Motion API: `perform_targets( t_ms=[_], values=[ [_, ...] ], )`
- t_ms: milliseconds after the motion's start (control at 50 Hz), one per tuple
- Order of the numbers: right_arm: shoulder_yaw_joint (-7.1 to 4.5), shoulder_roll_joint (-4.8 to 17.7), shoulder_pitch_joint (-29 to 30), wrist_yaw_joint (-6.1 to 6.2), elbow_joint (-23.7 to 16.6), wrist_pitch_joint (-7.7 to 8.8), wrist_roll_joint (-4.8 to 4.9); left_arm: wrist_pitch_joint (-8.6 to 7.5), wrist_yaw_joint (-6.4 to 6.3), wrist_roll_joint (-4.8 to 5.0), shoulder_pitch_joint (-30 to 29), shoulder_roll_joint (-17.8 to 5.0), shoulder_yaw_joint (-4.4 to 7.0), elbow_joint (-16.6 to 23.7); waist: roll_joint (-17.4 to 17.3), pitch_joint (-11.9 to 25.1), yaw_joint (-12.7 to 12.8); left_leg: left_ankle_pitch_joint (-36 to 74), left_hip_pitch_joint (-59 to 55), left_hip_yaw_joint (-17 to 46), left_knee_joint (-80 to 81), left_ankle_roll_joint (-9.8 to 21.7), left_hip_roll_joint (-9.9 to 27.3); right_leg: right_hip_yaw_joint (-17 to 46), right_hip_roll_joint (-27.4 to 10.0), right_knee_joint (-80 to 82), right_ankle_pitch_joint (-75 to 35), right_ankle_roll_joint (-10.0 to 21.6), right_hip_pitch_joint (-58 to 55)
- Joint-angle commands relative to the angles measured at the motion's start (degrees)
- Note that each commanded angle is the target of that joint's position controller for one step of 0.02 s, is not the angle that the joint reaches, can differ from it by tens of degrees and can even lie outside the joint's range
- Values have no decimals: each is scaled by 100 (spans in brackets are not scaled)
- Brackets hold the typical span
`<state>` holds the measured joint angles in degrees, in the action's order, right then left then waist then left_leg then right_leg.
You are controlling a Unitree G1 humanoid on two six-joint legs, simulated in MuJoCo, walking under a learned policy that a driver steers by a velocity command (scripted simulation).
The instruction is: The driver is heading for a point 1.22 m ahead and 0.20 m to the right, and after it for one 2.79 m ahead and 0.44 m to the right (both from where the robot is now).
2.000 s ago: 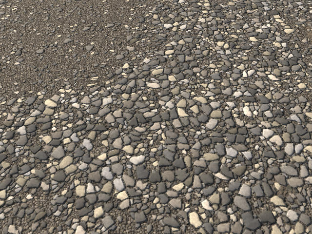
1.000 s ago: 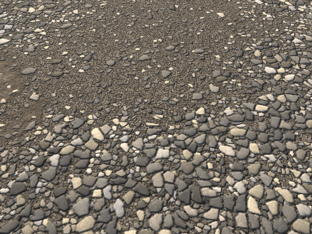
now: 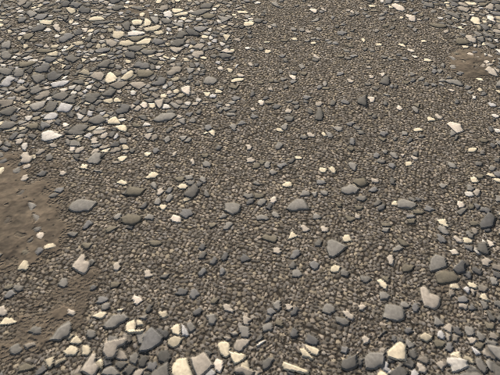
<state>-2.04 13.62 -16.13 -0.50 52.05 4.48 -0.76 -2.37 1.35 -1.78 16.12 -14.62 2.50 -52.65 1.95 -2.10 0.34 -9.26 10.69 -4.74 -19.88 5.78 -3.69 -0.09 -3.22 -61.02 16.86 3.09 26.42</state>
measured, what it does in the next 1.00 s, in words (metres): walks ahead: right foot, then left foot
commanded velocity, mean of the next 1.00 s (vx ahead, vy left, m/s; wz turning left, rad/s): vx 0.50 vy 0.00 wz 0.00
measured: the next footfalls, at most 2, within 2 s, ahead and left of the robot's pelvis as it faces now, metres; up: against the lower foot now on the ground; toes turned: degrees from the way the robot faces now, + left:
right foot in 0.38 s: +0.36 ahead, -0.11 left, +0.00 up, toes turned -4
left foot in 0.92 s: +0.66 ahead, +0.07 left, +0.00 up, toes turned +4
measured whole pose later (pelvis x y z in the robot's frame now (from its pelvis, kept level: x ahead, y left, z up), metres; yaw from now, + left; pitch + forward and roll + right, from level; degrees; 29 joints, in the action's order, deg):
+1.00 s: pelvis +0.54 -0.01 -0.02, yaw +0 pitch +0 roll -1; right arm -2.4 12.2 -4.5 -0.5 50.6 4.5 -1.9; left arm -3.8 -0.3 -0.4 23.2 -11.8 2.0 -59.9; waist 0.7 -3.8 2.3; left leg -9.0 22.8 -6.0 -31.5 5.5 -1.1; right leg -1.3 1.7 -55.5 25.8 4.4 8.5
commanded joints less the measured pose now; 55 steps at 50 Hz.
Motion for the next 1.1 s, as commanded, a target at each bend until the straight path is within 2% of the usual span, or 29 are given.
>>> perform_targets(
  t_ms=[20,140,260,320,340,360,380,400,420,440,460,480,500,520,560,600,700,820,860,880,900,920,940,960,980,1000,1020,1060,1100],
  values=[
    [-136,648,-283,19,-88,160,58,83,65,-41,207,-264,64,184,-511,-9,122,899,-340,1363,1341,626,1520,40,-281,128,-504,-143,691],
    [-103,593,-895,29,228,116,50,72,74,8,-1060,-196,8,582,-469,-281,-148,1497,-766,941,1426,522,1342,-185,-292,1437,-1488,-300,1270],
    [-87,617,-1406,101,538,82,-31,7,49,27,-1930,-182,-65,898,-548,-420,-384,2441,-1621,800,1102,541,1533,-402,-35,2514,-1480,-70,1183],
    [-109,714,-1233,150,598,66,-62,-64,12,37,-1711,-265,-31,897,-606,-314,-154,3760,-1882,696,548,448,1645,-501,203,2891,-897,203,567],
    [-123,771,-1136,158,604,62,-69,-91,-29,36,-1294,-338,12,769,-662,-88,36,4573,-1866,630,56,372,1615,-575,394,2999,-686,313,-32],
    [-128,796,-1037,148,612,41,-55,-137,-80,20,-499,-426,76,502,-578,322,381,4926,-1749,497,-850,279,1468,-657,579,3330,-790,446,-958],
    [-96,729,-969,140,553,45,-8,-195,-144,-77,524,-658,177,183,-418,895,769,4016,-897,347,-2081,170,1255,-265,214,3449,-946,654,-2460],
    [33,211,-1387,75,332,63,199,-209,-201,-224,1313,-1338,363,75,672,1775,744,1308,1105,-25,-4295,-116,527,2114,-1517,3569,-419,1297,-4398],
    [-74,477,-1443,78,421,57,114,-123,-124,-26,1167,-1253,368,53,785,2048,634,-2024,2069,528,-5464,-93,-130,3928,-2096,4398,-398,1616,-4515],
    [-150,657,-971,82,300,34,13,-91,-100,114,456,-1057,320,141,290,1039,341,-1591,2489,865,-5654,-26,301,3089,-1850,4516,-29,1453,-3641],
    [-127,559,-645,44,213,64,-3,-110,-78,125,-20,-655,219,224,23,431,213,-1148,2471,829,-5359,-20,532,2410,-1641,4780,-99,1319,-2794],
    [-119,426,-535,23,209,42,0,-145,-74,109,-207,-401,145,200,-15,54,41,-908,2260,781,-4954,-26,733,1855,-1341,5030,-326,1088,-2182],
    [-112,353,-572,-3,203,-34,-85,-179,-93,121,-259,-254,96,114,114,-88,-134,-773,1978,764,-4646,-90,849,1448,-1086,5189,-541,903,-1757],
    [-93,252,-675,-41,265,-110,-134,-225,-100,105,-178,-198,72,46,183,-78,-201,-679,1747,713,-4520,-150,876,1194,-968,5265,-838,847,-1564],
    [-90,183,-574,-96,229,-185,-144,-320,-100,125,133,-317,99,-120,126,-53,-252,-479,1831,587,-4357,-250,908,902,-881,5359,-1433,915,-1564],
    [-97,217,-100,-120,71,-221,-134,-355,-99,132,343,-429,121,-220,84,-184,-207,-94,2260,486,-3989,-358,1019,698,-822,5510,-1583,935,-1686],
    [-34,147,1092,-137,-315,-209,-72,-343,-103,140,827,-382,74,-402,107,-339,72,796,2574,220,-2503,-511,980,288,-608,5519,-2308,805,-2094],
    [0,200,1895,-112,-617,-156,-59,-298,-192,60,1320,-450,67,-644,174,-410,286,722,2536,87,-1462,-299,734,239,-901,5180,-3144,813,-3120],
    [-30,269,1797,-97,-633,-108,-59,-275,-232,31,1225,-514,87,-673,200,-367,159,301,2241,59,-1226,-132,612,196,-1007,4849,-3832,754,-3363],
    [-63,322,1521,-70,-560,-80,-61,-267,-245,21,1113,-557,98,-667,235,-229,4,61,1783,-4,-1096,-29,460,123,-999,4484,-4573,683,-3371],
    [-119,403,938,-28,-370,-45,-72,-252,-244,18,1032,-595,108,-669,233,72,-242,-50,1062,-83,-903,90,265,44,-927,3800,-5206,611,-3334],
    [-198,534,-43,28,-32,14,-126,-234,-229,47,944,-558,90,-646,39,590,-649,210,-189,-84,-579,254,218,-170,-687,2694,-5033,490,-2915],
    [-332,996,-1112,103,182,57,-272,-249,-212,108,926,-379,21,-451,-474,1330,-979,-101,-1756,1203,-551,579,1404,-373,-398,997,-3189,368,-1699],
    [-466,1496,-1316,84,238,11,-265,-245,-144,310,1646,164,-62,-400,-1810,1946,-629,-359,-3110,4018,119,1425,2918,-497,766,-1052,1186,135,361],
    [-412,1160,-782,41,136,-57,-51,-203,-189,152,1163,-438,93,-449,-701,1485,-562,-774,-2568,3945,368,1197,2642,344,467,-1414,1147,254,856],
    [-311,821,-148,30,21,-47,-18,-226,-161,157,740,-406,113,-307,-539,678,-345,-684,-1694,3003,527,989,2463,373,218,-1249,592,286,947],
    [-228,502,136,10,2,1,-45,-231,-145,165,586,-282,93,-302,-332,306,-204,-237,-1030,2397,784,785,2224,357,14,-941,219,278,740],
    [-138,216,214,60,112,84,-21,-75,-86,23,702,-112,90,-379,-535,45,63,218,-300,1488,1061,418,1826,338,-164,-513,-49,177,253],
    [-136,262,-66,75,242,195,-7,53,-20,-1,675,-14,101,-370,-544,27,130,637,-184,1102,1191,367,1764,283,-156,-432,-211,113,210]
  ],
)
Velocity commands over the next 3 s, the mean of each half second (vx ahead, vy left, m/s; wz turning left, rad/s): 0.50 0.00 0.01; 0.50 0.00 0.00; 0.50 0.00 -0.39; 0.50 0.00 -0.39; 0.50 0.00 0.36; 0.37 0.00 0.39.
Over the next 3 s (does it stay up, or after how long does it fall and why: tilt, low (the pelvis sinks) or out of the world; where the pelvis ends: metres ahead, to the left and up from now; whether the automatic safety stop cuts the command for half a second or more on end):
stays up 1.53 -0.27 -0.01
